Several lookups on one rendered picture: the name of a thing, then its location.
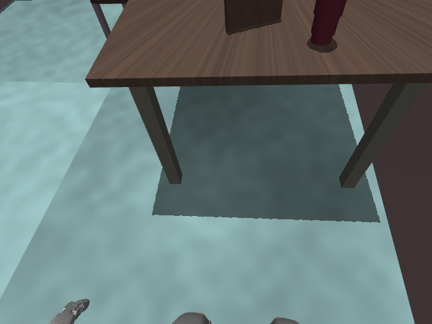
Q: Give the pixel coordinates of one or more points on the left robot hand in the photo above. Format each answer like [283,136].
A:
[71,312]

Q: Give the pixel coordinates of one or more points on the chair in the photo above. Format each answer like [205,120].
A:
[100,15]

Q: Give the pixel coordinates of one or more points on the table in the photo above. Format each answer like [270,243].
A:
[185,43]

